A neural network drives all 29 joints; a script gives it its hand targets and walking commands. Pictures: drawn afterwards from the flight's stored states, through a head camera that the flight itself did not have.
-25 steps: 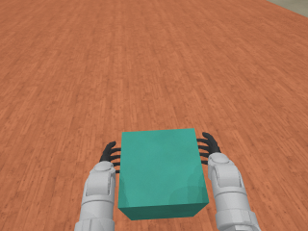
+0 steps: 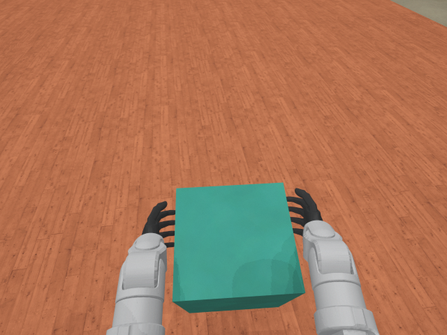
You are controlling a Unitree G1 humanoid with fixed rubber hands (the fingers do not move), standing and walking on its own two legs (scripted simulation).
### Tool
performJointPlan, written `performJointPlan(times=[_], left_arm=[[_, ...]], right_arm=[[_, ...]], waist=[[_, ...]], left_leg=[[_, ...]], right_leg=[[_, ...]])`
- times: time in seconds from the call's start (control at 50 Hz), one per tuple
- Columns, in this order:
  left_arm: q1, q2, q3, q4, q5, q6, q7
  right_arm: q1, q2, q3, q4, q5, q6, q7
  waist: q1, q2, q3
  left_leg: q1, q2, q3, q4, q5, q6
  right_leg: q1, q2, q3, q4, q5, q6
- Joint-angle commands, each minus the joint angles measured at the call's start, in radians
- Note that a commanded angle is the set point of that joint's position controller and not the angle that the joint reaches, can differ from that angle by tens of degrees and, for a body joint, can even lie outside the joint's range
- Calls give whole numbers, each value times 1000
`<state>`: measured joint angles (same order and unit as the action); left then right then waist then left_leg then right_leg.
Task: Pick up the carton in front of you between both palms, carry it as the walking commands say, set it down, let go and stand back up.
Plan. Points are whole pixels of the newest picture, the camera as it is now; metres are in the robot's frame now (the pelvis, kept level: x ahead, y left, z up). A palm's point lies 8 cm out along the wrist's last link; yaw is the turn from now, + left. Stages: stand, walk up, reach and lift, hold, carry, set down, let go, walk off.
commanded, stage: set down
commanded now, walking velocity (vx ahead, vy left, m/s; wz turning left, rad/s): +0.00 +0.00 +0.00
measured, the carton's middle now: (232, 253) +0.30 -0.01 -0.07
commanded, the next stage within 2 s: none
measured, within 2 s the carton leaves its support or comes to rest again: neither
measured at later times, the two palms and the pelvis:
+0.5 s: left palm (176, 239) +0.35 +0.12 -0.08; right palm (305, 245) +0.31 -0.17 -0.06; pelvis -0.04 +0.02 -0.04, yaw -8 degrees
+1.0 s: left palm (174, 258) +0.39 +0.14 -0.26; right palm (275, 262) +0.36 -0.14 -0.24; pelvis -0.05 +0.02 -0.18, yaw -10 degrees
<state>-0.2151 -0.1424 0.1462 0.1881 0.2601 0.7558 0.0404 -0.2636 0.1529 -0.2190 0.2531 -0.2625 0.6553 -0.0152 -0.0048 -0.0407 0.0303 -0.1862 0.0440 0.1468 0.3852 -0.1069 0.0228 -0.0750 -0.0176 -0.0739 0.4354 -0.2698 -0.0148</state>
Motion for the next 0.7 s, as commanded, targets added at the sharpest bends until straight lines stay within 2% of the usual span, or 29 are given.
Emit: performJointPlan(times=[0.0, 0.06, 0.08, 0.1, 0.12, 0.14, 0.2, 0.24, 0.28, 0.32, 0.38, 0.44, 0.54, 0.62, 0.66, 0.68], left_arm=[[-532, -879, -485, -122, -233, -95, -226], [-622, -871, -400, -37, -187, -104, -240], [-673, -878, -376, 10, -180, -112, -251], [-716, -887, -345, 57, -169, -120, -264], [-776, -897, -321, 109, -163, -131, -277], [-814, -897, -281, 167, -143, -143, -287], [-928, -897, -163, 329, -79, -187, -292], [-936, -856, -68, 414, -19, -213, -278], [-913, -776, 27, 470, 46, -241, -258], [-873, -680, 107, 500, 106, -280, -239], [-826, -566, 171, 511, 167, -362, -213], [-834, -553, 140, 509, 163, -465, -201], [-930, -691, -101, 483, 38, -626, -215], [-1015, -769, -331, 349, -73, -667, -211], [-1020, -764, -391, 299, -110, -654, -204], [-1012, -760, -406, 289, -119, -642, -204]], right_arm=[[-379, 923, 475, 29, 214, -15, 240], [-483, 907, 411, 120, 168, -38, 249], [-542, 915, 384, 149, 155, -54, 252], [-584, 917, 355, 196, 132, -68, 257], [-646, 926, 317, 233, 115, -87, 260], [-678, 920, 269, 288, 84, -101, 263], [-794, 886, 112, 401, -5, -154, 248], [-813, 835, 6, 448, -69, -175, 226], [-791, 778, -77, 482, -126, -192, 204], [-773, 723, -122, 487, -156, -215, 187], [-759, 672, -131, 486, -160, -278, 174], [-765, 683, -86, 487, -131, -374, 167], [-811, 817, 115, 449, -30, -530, 152], [-851, 871, 317, 330, 65, -577, 131], [-850, 879, 378, 296, 98, -568, 120], [-845, 883, 395, 292, 107, -557, 118]], waist=[[16, 32, -245], [40, 17, -157], [34, 8, -157], [40, 23, -139], [29, 16, -148], [29, 29, -126], [-9, 44, -129], [-27, 67, -114], [-26, 66, -93], [-4, 60, -101], [37, 41, -162], [50, 29, -277], [18, 36, -639], [12, 89, -1089], [14, 104, -1211], [17, 108, -1225]], left_leg=[[405, -104, -225, 31, 158, 7], [337, -103, -215, 34, -17, 4], [342, -105, -213, 45, -88, 3], [295, -107, -213, 48, -129, -2], [293, -107, -214, 60, -191, -4], [228, -105, -221, 63, -217, -8], [190, -91, -251, 85, -340, -10], [121, -95, -250, 98, -342, -6], [69, -103, -246, 127, -325, -1], [4, -113, -235, 167, -260, 6], [-96, -124, -223, 245, -158, 13], [-176, -132, -228, 332, -55, 16], [-208, -145, -246, 522, 153, 8], [-135, -142, -255, 685, 386, -12], [-145, -143, -252, 738, 420, -20], [-180, -144, -248, 752, 391, -23]], right_leg=[[-234, 53, 208, -122, 151, -31], [-269, 49, 201, -127, -39, -50], [-289, 47, 196, -125, -104, -55], [-277, 51, 189, -109, -124, -60], [-295, 51, 186, -102, -178, -63], [-272, 61, 182, -76, -163, -68], [-340, 64, 180, -13, -220, -70], [-363, 77, 172, 25, -199, -61], [-414, 84, 164, 59, -187, -54], [-470, 92, 156, 97, -150, -43], [-575, 106, 142, 171, -93, -20], [-686, 126, 142, 256, -33, -1], [-858, 157, 141, 417, 88, 19], [-1013, 185, 128, 565, 167, 35], [-1086, 195, 122, 621, 154, 39], [-1114, 198, 120, 642, 131, 39]])
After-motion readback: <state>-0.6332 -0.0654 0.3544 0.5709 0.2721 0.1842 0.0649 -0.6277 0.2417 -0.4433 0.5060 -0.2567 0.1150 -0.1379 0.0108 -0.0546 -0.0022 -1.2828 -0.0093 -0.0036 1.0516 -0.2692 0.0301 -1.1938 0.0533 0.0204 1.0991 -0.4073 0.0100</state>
